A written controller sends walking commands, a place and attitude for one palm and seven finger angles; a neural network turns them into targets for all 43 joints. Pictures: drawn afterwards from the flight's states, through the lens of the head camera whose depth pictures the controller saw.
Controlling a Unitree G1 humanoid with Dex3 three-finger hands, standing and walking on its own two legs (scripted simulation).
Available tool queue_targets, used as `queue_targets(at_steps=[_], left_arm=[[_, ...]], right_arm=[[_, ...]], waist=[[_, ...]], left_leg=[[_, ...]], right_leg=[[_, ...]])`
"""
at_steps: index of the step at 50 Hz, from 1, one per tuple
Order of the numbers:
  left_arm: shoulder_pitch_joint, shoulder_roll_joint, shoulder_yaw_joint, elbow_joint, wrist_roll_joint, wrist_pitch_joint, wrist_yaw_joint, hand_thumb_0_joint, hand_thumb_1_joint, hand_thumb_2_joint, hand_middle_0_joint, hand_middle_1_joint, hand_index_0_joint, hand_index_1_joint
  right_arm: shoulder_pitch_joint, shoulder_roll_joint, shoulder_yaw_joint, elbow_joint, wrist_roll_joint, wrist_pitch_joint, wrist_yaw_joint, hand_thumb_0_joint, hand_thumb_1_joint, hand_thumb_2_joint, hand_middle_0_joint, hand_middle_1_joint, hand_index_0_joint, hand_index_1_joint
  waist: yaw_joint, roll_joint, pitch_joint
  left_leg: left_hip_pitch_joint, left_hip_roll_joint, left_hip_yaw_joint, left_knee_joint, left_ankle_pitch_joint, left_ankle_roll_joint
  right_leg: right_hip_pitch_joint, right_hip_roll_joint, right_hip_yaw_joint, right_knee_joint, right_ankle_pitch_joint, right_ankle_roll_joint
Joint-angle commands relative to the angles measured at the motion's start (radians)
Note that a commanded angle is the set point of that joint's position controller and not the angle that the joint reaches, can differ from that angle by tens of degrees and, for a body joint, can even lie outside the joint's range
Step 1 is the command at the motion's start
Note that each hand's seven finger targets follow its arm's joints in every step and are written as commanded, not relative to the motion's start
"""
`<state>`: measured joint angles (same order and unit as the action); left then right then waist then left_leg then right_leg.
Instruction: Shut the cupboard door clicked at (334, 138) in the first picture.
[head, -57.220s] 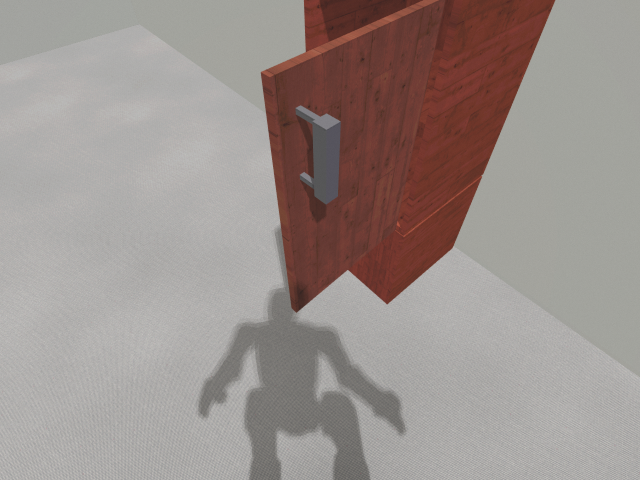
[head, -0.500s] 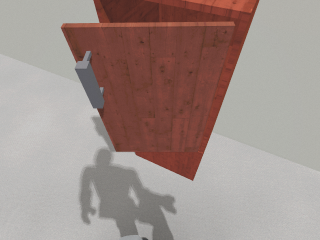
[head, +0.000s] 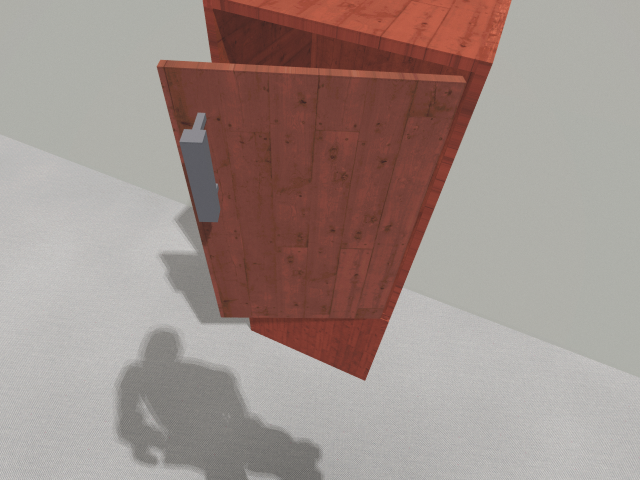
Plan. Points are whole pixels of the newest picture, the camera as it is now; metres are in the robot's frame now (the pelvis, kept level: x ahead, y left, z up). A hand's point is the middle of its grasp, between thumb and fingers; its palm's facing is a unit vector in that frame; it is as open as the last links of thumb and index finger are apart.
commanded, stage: come to a stop and stand still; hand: left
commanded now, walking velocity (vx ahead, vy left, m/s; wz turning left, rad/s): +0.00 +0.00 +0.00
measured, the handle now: (205, 168) +0.48 +0.20 +0.12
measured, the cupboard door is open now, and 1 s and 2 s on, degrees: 25 25 25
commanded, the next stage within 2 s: look again from close up in 0.52 s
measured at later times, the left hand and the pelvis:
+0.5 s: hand out of the picture +0.02 +0.19 -0.18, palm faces +0.01 -0.98 -0.17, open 7.4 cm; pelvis +0.02 +0.02 +0.01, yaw +0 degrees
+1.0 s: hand out of the picture +0.02 +0.20 -0.17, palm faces +0.00 -0.98 -0.19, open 7.4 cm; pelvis +0.03 +0.02 +0.01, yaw +0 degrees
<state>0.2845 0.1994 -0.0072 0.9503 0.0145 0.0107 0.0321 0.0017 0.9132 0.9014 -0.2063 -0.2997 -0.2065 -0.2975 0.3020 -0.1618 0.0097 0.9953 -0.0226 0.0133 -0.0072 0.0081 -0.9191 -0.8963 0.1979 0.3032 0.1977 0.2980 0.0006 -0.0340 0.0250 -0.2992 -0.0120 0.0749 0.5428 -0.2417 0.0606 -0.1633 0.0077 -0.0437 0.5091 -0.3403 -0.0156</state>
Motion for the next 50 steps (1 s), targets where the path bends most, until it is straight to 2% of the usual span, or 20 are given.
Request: queue_targets(at_steps=[1, 4, 15, 24, 31, 34, 37, 50], left_arm=[[0.073, 0.087, 0.017, -0.018, 0.002, -0.02, 0.004, 0.0, 0.9, 0.9, -0.2, -0.3, -0.2, -0.3], [0.073, 0.086, 0.014, 0.002, 0.003, -0.024, 0.005, 0.0, 0.9, 0.9, -0.2, -0.3, -0.2, -0.3], [0.097, 0.083, 0.006, 0.089, 0.001, -0.027, 0.013, 0.0, 0.9, 0.9, -0.2, -0.3, -0.2, -0.3], [0.091, 0.082, 0.004, 0.116, 0.004, -0.023, 0.015, 0.0, 0.9, 0.9, -0.2, -0.3, -0.2, -0.3], [0.083, 0.082, 0.005, 0.118, 0.003, -0.023, 0.014, 0.0, 0.9, 0.9, -0.2, -0.3, -0.2, -0.3], [0.076, 0.087, 0.006, 0.117, 0.004, -0.025, 0.014, 0.0, 0.9, 0.9, -0.2, -0.3, -0.2, -0.3], [0.071, 0.084, 0.006, 0.118, 0.001, -0.023, 0.014, 0.0, 0.9, 0.9, -0.2, -0.3, -0.2, -0.3], [0.069, 0.089, 0.007, 0.132, 0.0, -0.025, 0.012, 0.0, 0.9, 0.9, -0.2, -0.3, -0.2, -0.3]], right_arm=[[-0.021, -0.139, -0.026, -0.057, 0.005, -0.037, -0.011, 0.0, -0.9, -0.9, 0.2, 0.3, 0.2, 0.3], [-0.006, -0.131, -0.024, -0.032, 0.009, -0.043, -0.012, 0.0, -0.9, -0.9, 0.2, 0.3, 0.2, 0.3], [-0.01, -0.133, -0.018, 0.04, 0.017, -0.054, -0.022, 0.0, -0.9, -0.9, 0.2, 0.3, 0.2, 0.3], [-0.04, -0.129, -0.017, 0.064, 0.017, -0.053, -0.025, 0.0, -0.9, -0.9, 0.2, 0.3, 0.2, 0.3], [-0.052, -0.131, -0.018, 0.069, 0.016, -0.054, -0.025, 0.0, -0.9, -0.9, 0.2, 0.3, 0.2, 0.3], [-0.054, -0.131, -0.018, 0.074, 0.017, -0.054, -0.025, 0.0, -0.9, -0.9, 0.2, 0.3, 0.2, 0.3], [-0.05, -0.133, -0.019, 0.079, 0.015, -0.054, -0.025, 0.0, -0.9, -0.9, 0.2, 0.3, 0.2, 0.3], [-0.041, -0.137, -0.018, 0.103, 0.018, -0.054, -0.026, 0.0, -0.9, -0.9, 0.2, 0.3, 0.2, 0.3]], waist=[[0.017, 0.068, -0.012], [0.012, 0.042, -0.029], [0.007, 0.032, -0.019], [0.01, 0.022, 0.02], [0.01, 0.035, -0.005], [0.011, 0.012, 0.004], [0.008, 0.038, -0.004], [0.009, 0.015, 0.007]], left_leg=[[0.003, 0.139, -0.211, -0.22, -0.113, 0.027], [0.046, 0.137, -0.194, -0.207, -0.01, 0.025], [0.139, 0.133, -0.157, -0.172, 0.262, 0.022], [0.141, 0.128, -0.154, -0.184, 0.262, 0.018], [0.163, 0.129, -0.151, -0.189, 0.273, 0.015], [0.155, 0.126, -0.149, -0.187, 0.274, 0.014], [0.166, 0.126, -0.154, -0.198, 0.268, 0.011], [0.164, 0.127, -0.155, -0.212, 0.247, 0.011]], right_leg=[[-0.025, -0.073, 0.079, -0.099, 0.011, -0.033], [-0.02, -0.08, 0.08, -0.112, 0.058, -0.029], [-0.021, -0.104, 0.078, -0.124, 0.176, -0.01], [-0.024, -0.113, 0.08, -0.142, 0.177, -0.004], [-0.014, -0.119, 0.081, -0.148, 0.183, -0.002], [-0.006, -0.12, 0.083, -0.154, 0.199, -0.002], [-0.008, -0.12, 0.084, -0.153, 0.18, -0.003], [0.003, -0.124, 0.084, -0.169, 0.178, -0.006]])
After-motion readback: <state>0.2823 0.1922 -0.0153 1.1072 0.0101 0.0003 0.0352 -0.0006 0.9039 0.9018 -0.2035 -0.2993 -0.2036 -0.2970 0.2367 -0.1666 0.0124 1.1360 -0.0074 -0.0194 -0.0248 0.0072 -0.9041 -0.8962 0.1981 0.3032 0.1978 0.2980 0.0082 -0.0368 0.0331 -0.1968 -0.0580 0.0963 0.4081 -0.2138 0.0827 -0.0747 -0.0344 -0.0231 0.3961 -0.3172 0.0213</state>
